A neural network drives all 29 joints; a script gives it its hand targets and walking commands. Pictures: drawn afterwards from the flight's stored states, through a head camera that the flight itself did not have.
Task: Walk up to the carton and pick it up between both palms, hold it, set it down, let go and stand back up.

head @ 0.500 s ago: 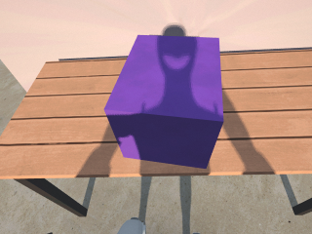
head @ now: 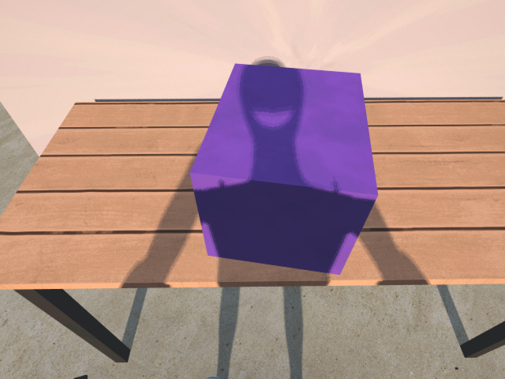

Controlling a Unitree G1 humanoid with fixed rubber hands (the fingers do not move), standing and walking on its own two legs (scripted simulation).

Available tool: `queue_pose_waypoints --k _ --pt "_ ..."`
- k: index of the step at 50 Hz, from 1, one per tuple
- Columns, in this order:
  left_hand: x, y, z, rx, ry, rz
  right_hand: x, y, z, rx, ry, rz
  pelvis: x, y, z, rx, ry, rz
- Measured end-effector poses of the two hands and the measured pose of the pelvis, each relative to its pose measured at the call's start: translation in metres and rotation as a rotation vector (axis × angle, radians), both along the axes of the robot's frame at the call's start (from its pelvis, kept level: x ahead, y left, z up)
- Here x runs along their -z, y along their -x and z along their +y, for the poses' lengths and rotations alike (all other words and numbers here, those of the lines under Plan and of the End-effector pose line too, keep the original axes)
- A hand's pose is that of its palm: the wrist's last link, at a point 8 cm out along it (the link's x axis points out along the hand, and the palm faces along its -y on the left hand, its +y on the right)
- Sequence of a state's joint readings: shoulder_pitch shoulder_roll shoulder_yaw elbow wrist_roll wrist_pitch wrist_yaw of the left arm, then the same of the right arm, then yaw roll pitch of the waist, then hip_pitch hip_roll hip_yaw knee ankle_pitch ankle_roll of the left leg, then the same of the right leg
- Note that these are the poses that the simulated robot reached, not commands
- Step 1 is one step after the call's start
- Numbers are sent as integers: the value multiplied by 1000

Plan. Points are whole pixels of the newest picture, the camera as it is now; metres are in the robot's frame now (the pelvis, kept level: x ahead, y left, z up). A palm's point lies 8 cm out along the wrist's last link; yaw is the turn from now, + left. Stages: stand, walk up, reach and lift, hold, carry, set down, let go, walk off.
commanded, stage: walk up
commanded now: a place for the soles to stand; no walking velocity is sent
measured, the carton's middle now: (284, 163) +0.48 -0.01 +0.08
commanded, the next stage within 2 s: reach and lift in 0.44 s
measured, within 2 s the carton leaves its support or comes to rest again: neither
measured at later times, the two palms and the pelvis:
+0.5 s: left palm out of the picture +0.10 +0.33 -0.09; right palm out of the picture +0.10 -0.34 -0.06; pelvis +0.00 +0.00 +0.00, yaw +0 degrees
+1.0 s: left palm (88, 343) +0.19 +0.29 -0.03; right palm out of the picture +0.13 -0.32 -0.02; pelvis +0.00 +0.00 +0.02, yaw +0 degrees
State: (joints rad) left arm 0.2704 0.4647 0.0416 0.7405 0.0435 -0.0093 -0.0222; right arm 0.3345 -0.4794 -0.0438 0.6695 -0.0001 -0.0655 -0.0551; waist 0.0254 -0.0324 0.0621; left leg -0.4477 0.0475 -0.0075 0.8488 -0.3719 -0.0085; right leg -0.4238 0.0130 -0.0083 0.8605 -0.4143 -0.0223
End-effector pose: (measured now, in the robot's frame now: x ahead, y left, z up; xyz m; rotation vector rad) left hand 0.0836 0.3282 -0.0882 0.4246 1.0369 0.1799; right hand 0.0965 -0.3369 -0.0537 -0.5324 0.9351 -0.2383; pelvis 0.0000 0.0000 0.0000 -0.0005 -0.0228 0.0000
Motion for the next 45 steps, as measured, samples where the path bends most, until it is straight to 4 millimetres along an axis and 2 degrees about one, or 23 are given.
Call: queue_pose_waypoints --k 23,25,28,32,35,39,45 --pt "-3 -13 -2 6 -4 -14 1 -6 -2 0 -6 -6 0 -5 -2 -1 -3 8" --pt "0 -16 1 -40 -21 53 5 -7 -4 -4 -18 -29 0 -5 -1 -1 -2 7" --pt "-1 -42 -4 -58 -30 86 10 -9 -5 -3 -43 -55 2 -2 0 -1 0 -1" --pt "-17 -95 -23 -2 -12 -19 5 -16 -4 -6 -52 -120 2 -3 0 -1 -1 -1" --pt "-31 -122 -34 41 -9 -98 2 -15 -6 1 -51 -139 1 -5 0 -1 -1 -13" --pt "-41 -129 -38 50 -3 -132 -6 -17 -7 8 -50 -171 -3 -9 -1 -2 -1 -49" --pt "-49 -117 -38 41 11 -148 -22 -23 -3 5 -53 -226 -12 -10 0 -4 0 -95"
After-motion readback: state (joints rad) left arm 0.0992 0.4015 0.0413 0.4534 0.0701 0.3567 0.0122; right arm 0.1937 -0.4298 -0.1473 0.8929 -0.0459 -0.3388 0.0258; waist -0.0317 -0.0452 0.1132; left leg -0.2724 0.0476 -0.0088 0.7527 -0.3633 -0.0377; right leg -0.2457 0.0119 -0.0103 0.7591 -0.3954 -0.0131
